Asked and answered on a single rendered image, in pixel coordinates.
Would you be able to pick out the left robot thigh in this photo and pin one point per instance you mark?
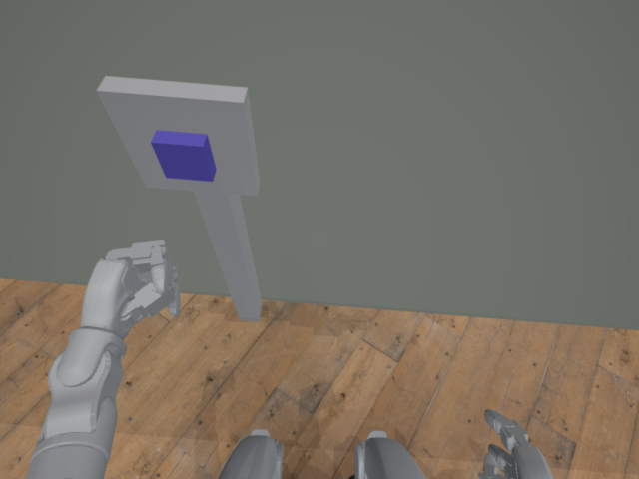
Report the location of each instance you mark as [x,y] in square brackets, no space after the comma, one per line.
[255,457]

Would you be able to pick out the robot thigh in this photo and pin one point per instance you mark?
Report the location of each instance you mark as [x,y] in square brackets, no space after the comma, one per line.
[255,457]
[384,458]

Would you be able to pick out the robot left forearm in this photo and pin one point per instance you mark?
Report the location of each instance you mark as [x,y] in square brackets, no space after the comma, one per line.
[77,435]

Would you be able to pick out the panel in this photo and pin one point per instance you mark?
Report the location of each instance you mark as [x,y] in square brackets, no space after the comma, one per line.
[139,107]

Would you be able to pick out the right robot thigh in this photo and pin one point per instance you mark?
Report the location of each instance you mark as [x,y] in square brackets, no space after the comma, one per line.
[384,458]

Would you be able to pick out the robot left hand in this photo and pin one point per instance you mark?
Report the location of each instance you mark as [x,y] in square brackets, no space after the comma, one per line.
[113,284]

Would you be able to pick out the robot right hand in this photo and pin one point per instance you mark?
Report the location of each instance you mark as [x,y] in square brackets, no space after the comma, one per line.
[525,461]

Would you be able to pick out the button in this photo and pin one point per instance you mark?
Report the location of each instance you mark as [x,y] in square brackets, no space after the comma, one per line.
[186,156]

